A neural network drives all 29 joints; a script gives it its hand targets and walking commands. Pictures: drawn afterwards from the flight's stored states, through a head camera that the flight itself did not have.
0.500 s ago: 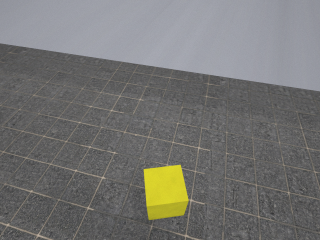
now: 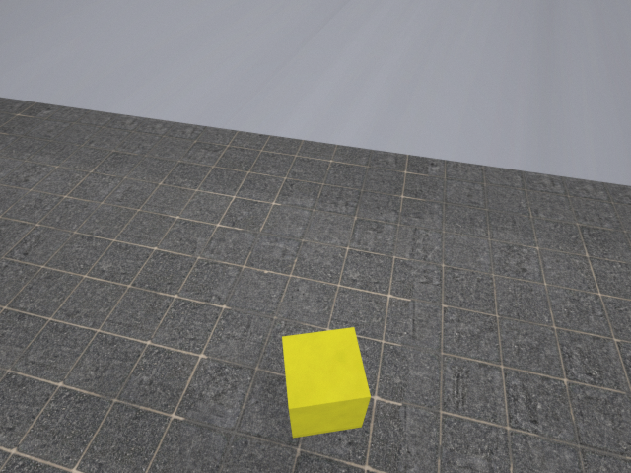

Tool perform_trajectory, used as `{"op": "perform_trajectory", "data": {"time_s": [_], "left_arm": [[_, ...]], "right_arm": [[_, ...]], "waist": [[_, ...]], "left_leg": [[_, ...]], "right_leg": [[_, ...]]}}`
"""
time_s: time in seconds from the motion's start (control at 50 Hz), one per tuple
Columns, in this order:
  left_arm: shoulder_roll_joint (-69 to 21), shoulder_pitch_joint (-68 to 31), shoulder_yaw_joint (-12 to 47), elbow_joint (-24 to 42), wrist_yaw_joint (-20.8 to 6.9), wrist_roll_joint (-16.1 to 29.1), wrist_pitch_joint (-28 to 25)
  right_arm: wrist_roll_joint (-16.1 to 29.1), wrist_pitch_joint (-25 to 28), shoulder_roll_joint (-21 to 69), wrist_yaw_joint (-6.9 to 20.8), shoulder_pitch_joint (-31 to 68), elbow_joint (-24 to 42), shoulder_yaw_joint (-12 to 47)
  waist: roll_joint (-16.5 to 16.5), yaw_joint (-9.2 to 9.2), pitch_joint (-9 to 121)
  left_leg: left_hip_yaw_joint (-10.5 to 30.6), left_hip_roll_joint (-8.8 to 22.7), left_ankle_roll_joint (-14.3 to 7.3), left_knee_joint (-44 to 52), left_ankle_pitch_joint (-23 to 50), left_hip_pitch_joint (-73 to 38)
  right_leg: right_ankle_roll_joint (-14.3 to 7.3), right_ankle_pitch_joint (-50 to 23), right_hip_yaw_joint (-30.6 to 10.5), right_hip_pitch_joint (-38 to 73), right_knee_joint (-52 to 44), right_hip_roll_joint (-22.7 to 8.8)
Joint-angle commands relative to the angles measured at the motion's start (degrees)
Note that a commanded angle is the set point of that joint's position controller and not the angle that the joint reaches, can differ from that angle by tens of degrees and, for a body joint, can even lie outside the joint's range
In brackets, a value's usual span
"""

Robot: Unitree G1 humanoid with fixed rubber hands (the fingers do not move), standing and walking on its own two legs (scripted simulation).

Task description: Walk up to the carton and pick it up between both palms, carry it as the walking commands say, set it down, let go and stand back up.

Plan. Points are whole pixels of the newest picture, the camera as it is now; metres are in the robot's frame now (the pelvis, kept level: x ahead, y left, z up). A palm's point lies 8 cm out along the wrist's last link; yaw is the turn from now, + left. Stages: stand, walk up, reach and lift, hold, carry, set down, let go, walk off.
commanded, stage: walk up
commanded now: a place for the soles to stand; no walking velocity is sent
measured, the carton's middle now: (323, 383) +0.50 -0.02 -0.64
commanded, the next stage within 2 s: stand in 1.96 s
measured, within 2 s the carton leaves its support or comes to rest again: neither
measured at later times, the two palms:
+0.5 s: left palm (196, 439) +0.22 +0.18 -0.12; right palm out of the picture +0.04 -0.30 -0.13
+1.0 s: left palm out of the picture +0.03 +0.21 -0.13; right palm (535, 467) +0.17 -0.28 -0.11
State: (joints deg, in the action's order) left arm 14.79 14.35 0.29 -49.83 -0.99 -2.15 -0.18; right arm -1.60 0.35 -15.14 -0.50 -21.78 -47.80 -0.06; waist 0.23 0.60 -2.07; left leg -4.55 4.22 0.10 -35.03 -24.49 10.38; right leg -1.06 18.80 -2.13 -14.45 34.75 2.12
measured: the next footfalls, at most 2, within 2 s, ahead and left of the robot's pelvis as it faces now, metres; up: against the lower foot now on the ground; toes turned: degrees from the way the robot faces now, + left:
right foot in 0.42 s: +0.24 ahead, -0.15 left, +0.00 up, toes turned -2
left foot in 0.72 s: +0.08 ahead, +0.06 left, +0.00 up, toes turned +2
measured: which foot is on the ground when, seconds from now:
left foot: down 0.00-0.42, up 0.44-0.70, down 0.72-1.00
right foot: down 0.00-0.10, up 0.12-0.40, down 0.42-0.74, up 0.76-0.98, down 1.00-1.00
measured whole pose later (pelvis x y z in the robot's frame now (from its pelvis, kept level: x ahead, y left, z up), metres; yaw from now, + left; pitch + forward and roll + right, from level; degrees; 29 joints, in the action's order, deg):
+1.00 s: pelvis +0.06 -0.06 +0.00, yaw +11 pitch +0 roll +1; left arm 16.3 17.8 -0.1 -53.1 0.7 -0.6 1.0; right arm -1.1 -0.1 -12.5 -0.7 -16.2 -48.7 0.2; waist -2.4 -1.7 -0.3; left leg -3.3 -0.4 -1.3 -32.1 -16.0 16.1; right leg 0.2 16.8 -1.1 -14.7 32.0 -1.6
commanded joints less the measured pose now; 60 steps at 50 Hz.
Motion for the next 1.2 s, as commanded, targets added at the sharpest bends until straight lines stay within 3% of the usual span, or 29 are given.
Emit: {"op": "perform_trajectory", "data": {"time_s": [0.0, 0.04, 0.06, 0.08, 0.1, 0.14, 0.22, 0.26, 0.32, 0.36, 0.38, 0.4, 0.42, 0.48, 0.58, 0.64, 0.66, 0.68, 0.7, 0.72, 0.74, 0.8, 0.84, 0.9, 0.92, 0.98, 1.02, 1.08, 1.18], "left_arm": [[10.9, 5.1, -3.4, 1.4, 0.8, -0.1, 0.3], [9.1, -0.8, -2.6, 2.8, 0.4, 0.1, 0.4], [6.2, -5.8, -1.8, 5.0, -0.2, -0.1, 0.3], [4.4, -7.9, -1.6, 6.9, -0.4, -1.0, 0.3], [5.8, -8.1, -2.1, 7.5, -0.4, -1.5, 0.4], [6.0, -7.9, -2.3, 8.0, -0.7, -1.8, -0.3], [3.3, -9.4, -1.7, 7.8, -2.1, -1.9, -0.2], [1.0, -8.4, -0.8, 7.6, -2.2, -0.9, 0.0], [1.6, -1.2, -0.8, 4.0, -1.3, 0.2, 0.1], [6.1, 3.3, -2.3, 2.6, 0.0, 0.2, 0.0], [8.1, 5.1, -2.7, 2.7, 0.7, 0.5, 0.0], [8.1, 4.2, -2.8, 3.2, 1.5, 1.2, 0.2], [8.5, 1.8, -2.7, 3.5, 2.1, 1.9, 0.4], [8.4, -7.8, -1.9, 5.2, 2.6, 2.4, 2.0], [8.4, -10.0, -1.4, 4.0, 2.7, 1.8, 2.3], [8.1, -12.5, -1.2, 4.3, 2.2, 2.2, 2.9], [6.6, -10.8, -0.9, 3.9, 1.9, 2.3, 3.0], [4.3, -8.4, -0.4, 4.1, 1.7, 2.8, 3.2], [4.1, -7.2, -1.0, 3.4, 1.6, 3.4, 3.5], [5.1, -6.1, -1.8, 2.4, 1.6, 2.9, 3.4], [4.9, -6.1, -1.9, 1.9, 1.4, 2.2, 3.3], [5.5, -1.4, -1.8, 0.6, 1.1, 1.6, 2.5], [5.0, -0.5, -1.3, 0.1, 1.1, 1.7, 1.6], [2.8, 1.4, -0.4, 0.2, 1.6, 1.7, 0.3], [3.3, 2.4, -0.5, 0.1, 1.9, 1.5, -0.3], [6.6, 4.5, -0.4, 0.4, 2.9, 1.2, -1.8], [7.9, 3.8, -0.3, -0.5, 2.4, 1.0, -1.8], [5.6, 6.0, 0.8, -0.8, 2.0, 1.3, -2.5], [5.2, 6.8, 1.0, -1.3, 2.1, 1.5, -1.9]], "right_arm": [[0.1, 1.8, -4.0, 0.1, -1.7, 5.2, -1.2], [0.0, 3.1, -4.5, -0.4, -9.4, 3.5, -1.6], [0.1, 3.5, -8.2, -0.8, -15.1, 2.2, -2.9], [0.3, 3.5, -12.3, -1.2, -18.5, 1.4, -4.3], [0.1, 3.4, -12.1, -1.7, -16.7, 1.7, -4.5], [-0.7, 3.8, -9.6, -2.0, -14.3, 2.6, -4.0], [-0.8, 4.1, -6.9, -2.6, -14.0, 1.2, -2.9], [-0.3, 3.9, -6.3, -2.1, -10.6, 1.7, -2.4], [1.3, 3.1, -5.5, -0.8, -8.7, 1.9, -1.6], [2.0, 3.0, -4.4, -0.4, -10.9, 2.6, -1.0], [2.2, 2.7, -3.7, -0.4, -10.5, 4.2, -0.9], [2.2, 1.8, -2.9, -0.9, -9.9, 5.1, -0.9], [1.7, 0.6, -2.0, -1.7, -11.5, 5.0, -0.8], [0.0, -0.6, -4.1, -1.7, -9.7, 4.7, -1.6], [0.3, -1.3, -3.9, -0.6, -8.5, 3.4, -3.1], [0.0, -1.2, -4.1, 0.0, -9.0, 2.1, -3.8], [-0.1, -1.0, -5.2, 0.1, -8.3, 2.3, -4.1], [0.0, -0.7, -7.7, 0.0, -5.1, 3.4, -4.5], [0.3, -0.6, -9.8, -0.9, 1.4, 5.5, -4.5], [0.4, -0.5, -9.5, -1.6, 6.3, 5.8, -4.1], [0.6, -0.1, -8.6, -2.1, 7.3, 5.5, -3.9], [0.9, 0.7, -7.4, -1.6, 6.4, 3.3, -2.7], [0.6, 0.6, -6.6, -1.1, 4.6, 2.3, -2.5], [0.4, -0.1, -6.4, -0.4, 3.3, 0.9, -2.1], [0.5, -0.3, -6.2, -0.2, 3.0, 0.4, -1.8], [1.3, 0.0, -2.6, 0.5, 1.9, 0.2, -0.3], [1.3, 0.6, -2.4, 0.0, 4.1, -0.2, 0.2], [1.2, 1.0, -5.2, -0.1, 6.3, -1.4, 0.1], [1.0, 0.2, -4.4, -0.3, 6.1, -3.5, 0.9]], "waist": [[-6.8, -2.37, -8.0], [-3.1, 2.6, -5.1], [5.4, 6.04, -4.8], [9.3, 6.71, -6.2], [5.6, 5.88, -6.5], [4.2, 5.16, -6.8], [6.9, 3.79, -4.2], [9.5, 1.48, -2.8], [7.9, -2.03, 0.7], [1.6, -4.18, 5.8], [-5.5, -4.75, 9.2], [-8.3, -4.32, 10.0], [-7.8, -2.43, 7.4], [-8.7, -0.05, 4.7], [-7.8, 1.56, 3.6], [-7.0, 4.37, -0.2], [-2.2, 4.26, -2.5], [9.4, 3.14, -5.3], [14.2, 2.27, -8.1], [6.7, -0.07, -9.6], [3.3, -0.43, -8.7], [4.8, -2.09, -2.8], [6.3, -0.93, -0.8], [4.6, -0.71, 0.8], [3.6, -0.68, 1.2], [-3.1, 1.02, 2.6], [-3.6, 0.93, 0.7], [-2.6, -0.36, 4.0], [-2.7, -0.14, 2.2]], "left_leg": [[1.4, -3.5, -2.7, -2.1, -5.8, 13.1], [6.3, -0.8, -4.4, 5.3, 0.0, -1.7], [21.1, 7.8, -7.0, 15.3, -4.4, -11.5], [33.7, 18.0, -9.5, 21.1, 2.1, -15.2], [35.3, 20.8, -12.4, 20.5, 7.7, -14.5], [29.0, 19.3, -14.3, 18.2, 22.8, -15.1], [13.3, 10.0, -9.8, 13.3, 45.6, -13.6], [7.2, 5.5, -7.3, 11.3, 48.0, -5.2], [5.6, 2.2, -3.6, 5.7, 38.4, 7.0], [5.6, 0.1, -0.3, -4.4, 29.6, 11.1], [5.0, -2.7, 1.1, -15.1, 10.4, 13.4], [5.9, -4.6, 1.3, -23.5, -10.8, 12.3], [9.4, -3.3, 1.1, -27.9, -12.8, 9.7], [8.2, -2.1, -0.4, -26.6, -14.5, 11.9], [2.8, -3.9, -1.4, -18.0, -6.4, 5.0], [1.7, -4.5, -2.8, -3.3, 2.2, -2.4], [7.3, -2.4, -3.3, 2.9, -0.4, -1.6], [25.0, 6.1, -5.6, 15.4, -16.0, 5.8], [38.9, 15.1, -9.4, 26.4, -27.8, 17.1], [33.3, 13.0, -10.5, 26.2, -25.2, 23.2], [29.4, 11.2, -9.6, 24.6, -17.9, 23.2], [18.9, 7.0, -6.0, 19.6, -6.4, 12.8], [15.4, 6.3, -5.3, 17.8, -1.3, 4.3], [12.6, 5.2, -5.7, 14.2, -0.1, 2.9], [11.9, 4.7, -4.9, 12.8, 2.2, 4.3], [6.7, -0.3, -1.4, 5.8, 9.7, 6.7], [5.6, 0.1, -1.4, 8.2, 14.1, 0.5], [6.3, 1.8, -3.1, 7.3, 24.4, -2.8], [4.9, 1.1, -2.7, 9.1, 15.8, -1.5]], "right_leg": [[-10.0, 13.4, -17.5, -0.5, -15.2, -13.1], [-6.2, 9.5, -9.5, -12.1, -5.4, -8.9], [-1.6, 7.1, -1.1, -24.0, 8.2, -2.0], [1.2, 10.7, 3.0, -32.6, 18.0, -1.4], [2.1, 10.5, 0.2, -32.7, 21.7, -5.2], [2.1, 10.4, 0.6, -32.6, 22.4, -7.1], [2.6, 0.6, 5.1, -25.8, 14.4, -4.9], [1.6, -8.0, 8.0, -14.7, 6.8, -2.7], [-0.5, -26.6, 9.5, 7.7, -3.7, -0.9], [-3.8, -36.4, 5.1, 18.6, -3.8, -7.3], [-7.1, -41.9, -3.7, 21.1, -6.5, -15.6], [-10.8, -38.6, -11.8, 16.8, -12.3, -23.2], [-12.2, -30.4, -11.9, 9.0, -14.0, -26.1], [-11.2, -7.0, -9.1, 1.2, -15.1, -22.2], [-8.6, 8.9, -3.9, -11.6, -17.5, -20.8], [-4.0, 20.6, -1.8, -21.5, -14.9, -19.9], [-1.5, 22.7, 0.5, -24.7, -9.6, -17.6], [1.7, 19.5, 5.3, -27.0, 2.9, -12.1], [2.8, 14.4, 6.7, -23.2, 17.6, -6.1], [2.4, 9.1, 1.1, -16.5, 24.1, -5.4], [1.7, 5.2, -0.1, -13.0, 26.2, -5.1], [0.8, 3.6, 0.0, -11.6, 19.5, -4.4], [0.9, 4.1, 2.1, -12.3, 10.7, -3.8], [1.0, -3.2, 2.3, -3.4, -6.7, -3.3], [0.6, -7.2, -0.5, 0.7, -10.4, -4.2], [-2.3, -12.7, -11.9, 4.1, -16.1, -13.2], [-3.2, -17.8, -10.4, -2.3, -13.6, -12.7], [-1.4, -25.1, -3.6, 1.0, -10.6, -8.2], [-2.2, -18.1, -5.6, 0.4, -12.1, -8.8]]}}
